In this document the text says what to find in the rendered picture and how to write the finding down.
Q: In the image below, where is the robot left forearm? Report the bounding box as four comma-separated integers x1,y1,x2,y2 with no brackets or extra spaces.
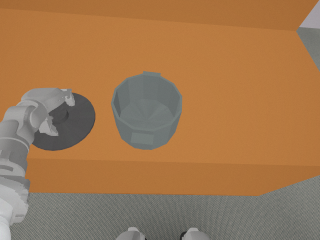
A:
0,99,48,177

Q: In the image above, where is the robot left hand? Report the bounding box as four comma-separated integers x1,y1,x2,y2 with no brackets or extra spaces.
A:
21,87,75,136

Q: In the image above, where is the lid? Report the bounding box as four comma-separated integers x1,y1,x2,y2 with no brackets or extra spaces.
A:
32,92,96,151

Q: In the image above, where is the left robot upper arm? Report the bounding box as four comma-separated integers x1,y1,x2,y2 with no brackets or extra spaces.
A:
0,175,31,240

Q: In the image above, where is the table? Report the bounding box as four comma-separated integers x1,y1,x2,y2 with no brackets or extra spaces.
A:
0,0,320,196

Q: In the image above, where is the pot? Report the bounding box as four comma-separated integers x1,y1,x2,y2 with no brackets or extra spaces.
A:
111,71,183,150

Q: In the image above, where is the knob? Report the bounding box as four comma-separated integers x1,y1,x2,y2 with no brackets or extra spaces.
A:
48,105,69,125

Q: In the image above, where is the left robot thigh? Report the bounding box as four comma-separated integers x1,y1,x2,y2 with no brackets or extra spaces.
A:
116,230,145,240

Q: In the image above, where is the right robot shin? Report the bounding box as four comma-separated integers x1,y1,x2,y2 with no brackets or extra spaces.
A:
186,227,199,234

